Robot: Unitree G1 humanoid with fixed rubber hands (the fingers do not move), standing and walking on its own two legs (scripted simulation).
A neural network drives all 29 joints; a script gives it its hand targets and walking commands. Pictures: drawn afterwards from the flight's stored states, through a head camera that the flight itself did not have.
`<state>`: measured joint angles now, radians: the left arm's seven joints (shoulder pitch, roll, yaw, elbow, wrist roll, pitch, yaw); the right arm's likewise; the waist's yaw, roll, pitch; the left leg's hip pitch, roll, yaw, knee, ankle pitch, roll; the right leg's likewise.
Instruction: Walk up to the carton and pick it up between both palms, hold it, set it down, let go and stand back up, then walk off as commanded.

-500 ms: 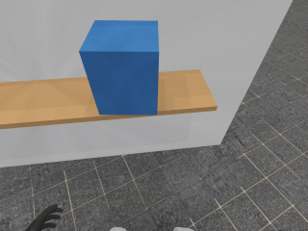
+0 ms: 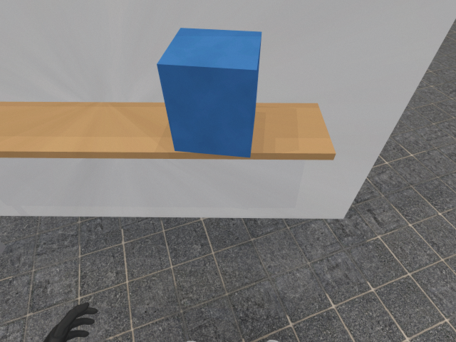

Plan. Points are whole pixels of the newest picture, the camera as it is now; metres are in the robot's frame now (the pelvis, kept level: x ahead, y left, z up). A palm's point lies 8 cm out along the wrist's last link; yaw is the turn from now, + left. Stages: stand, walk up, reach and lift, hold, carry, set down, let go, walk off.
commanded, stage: walk up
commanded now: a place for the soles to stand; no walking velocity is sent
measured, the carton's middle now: (216, 94) +0.70 +0.05 +0.07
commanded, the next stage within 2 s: none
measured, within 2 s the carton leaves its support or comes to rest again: neither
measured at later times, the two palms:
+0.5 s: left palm out of the picture +0.02 +0.30 -0.04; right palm out of the picture +0.08 -0.34 -0.07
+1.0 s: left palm out of the picture +0.15 +0.36 -0.07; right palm (402, 340) +0.16 -0.27 -0.06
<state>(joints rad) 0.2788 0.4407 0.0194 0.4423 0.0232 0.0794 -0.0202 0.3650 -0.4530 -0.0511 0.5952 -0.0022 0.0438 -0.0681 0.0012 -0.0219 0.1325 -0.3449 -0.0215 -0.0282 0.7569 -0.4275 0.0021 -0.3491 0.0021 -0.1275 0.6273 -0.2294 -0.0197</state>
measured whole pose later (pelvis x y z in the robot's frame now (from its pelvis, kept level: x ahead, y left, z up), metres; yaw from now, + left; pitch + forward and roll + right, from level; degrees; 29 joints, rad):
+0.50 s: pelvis -0.03 -0.02 +0.00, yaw -1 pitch -10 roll +2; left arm 0.49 0.45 0.02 0.48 0.02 0.01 0.00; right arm 0.33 -0.45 -0.07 0.60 -0.01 0.04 0.01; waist 0.05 0.03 0.12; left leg -0.47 -0.01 -0.04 1.14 -0.37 0.07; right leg -0.12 0.00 -0.01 0.68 -0.39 -0.04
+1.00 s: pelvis +0.06 +0.05 +0.00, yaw +0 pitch -3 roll -2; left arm 0.42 0.48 0.02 0.49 0.01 0.02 0.01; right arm 0.29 -0.44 -0.05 0.60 -0.01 0.01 0.00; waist -0.02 0.00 0.10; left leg -0.41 0.00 -0.02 0.68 -0.21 0.03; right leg -0.38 -0.02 0.00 0.95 -0.56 0.01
